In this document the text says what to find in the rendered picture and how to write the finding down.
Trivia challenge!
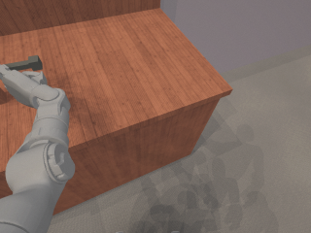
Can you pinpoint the robot left upper arm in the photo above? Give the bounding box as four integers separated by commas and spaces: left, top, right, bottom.
0, 142, 76, 233

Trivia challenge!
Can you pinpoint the left robot hand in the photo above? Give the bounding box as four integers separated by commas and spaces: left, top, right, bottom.
0, 64, 48, 108

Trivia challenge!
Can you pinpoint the counter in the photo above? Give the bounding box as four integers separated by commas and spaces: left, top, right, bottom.
0, 0, 233, 216

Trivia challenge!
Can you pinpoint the tap lever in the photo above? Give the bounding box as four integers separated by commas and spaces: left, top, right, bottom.
5, 54, 43, 71

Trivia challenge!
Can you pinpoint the robot left forearm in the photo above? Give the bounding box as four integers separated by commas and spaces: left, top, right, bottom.
5, 84, 71, 189

